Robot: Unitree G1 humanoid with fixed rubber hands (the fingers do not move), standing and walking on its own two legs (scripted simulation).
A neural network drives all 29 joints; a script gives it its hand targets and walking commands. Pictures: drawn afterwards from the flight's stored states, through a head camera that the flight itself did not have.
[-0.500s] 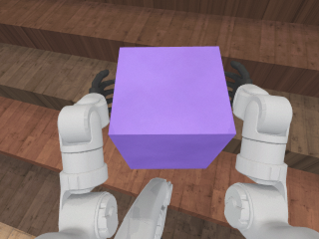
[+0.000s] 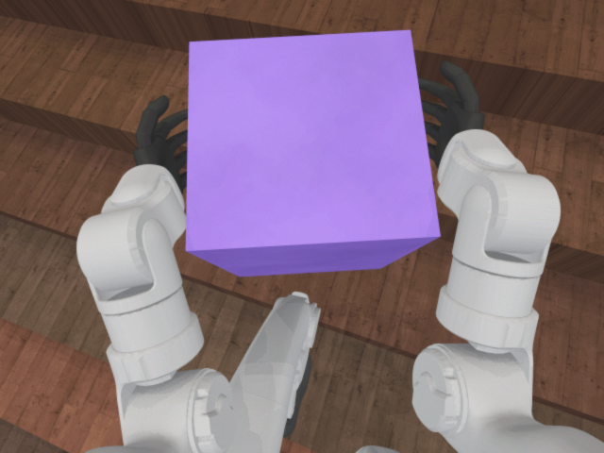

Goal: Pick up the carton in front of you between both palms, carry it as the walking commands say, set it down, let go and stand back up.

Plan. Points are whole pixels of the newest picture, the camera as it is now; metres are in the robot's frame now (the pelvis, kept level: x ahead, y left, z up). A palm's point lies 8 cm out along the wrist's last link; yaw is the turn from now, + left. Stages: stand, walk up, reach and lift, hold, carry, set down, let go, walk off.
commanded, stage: carry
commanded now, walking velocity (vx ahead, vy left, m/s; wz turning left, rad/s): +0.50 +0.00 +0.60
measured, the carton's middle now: (306, 180) +0.41 +0.07 +0.03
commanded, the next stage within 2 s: none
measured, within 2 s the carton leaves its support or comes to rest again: neither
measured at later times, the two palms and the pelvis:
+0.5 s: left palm out of the picture +0.84 +0.19 +0.42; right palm out of the picture +0.96 -0.08 +0.42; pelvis +0.51 -0.08 +0.24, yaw +16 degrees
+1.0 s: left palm out of the picture +1.32 +0.09 +0.64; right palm out of the picture +1.40 -0.20 +0.66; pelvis +0.98 -0.15 +0.46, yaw +11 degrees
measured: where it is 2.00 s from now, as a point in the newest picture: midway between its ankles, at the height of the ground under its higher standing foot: outside the picture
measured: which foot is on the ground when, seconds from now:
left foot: up 0.00-0.00, down 0.02-0.26, up 0.28-0.58, down 0.60-0.92, up 0.94-1.00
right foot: down 0.00-0.08, up 0.10-0.24, down 0.26-0.58, up 0.60-0.86, down 0.88-1.00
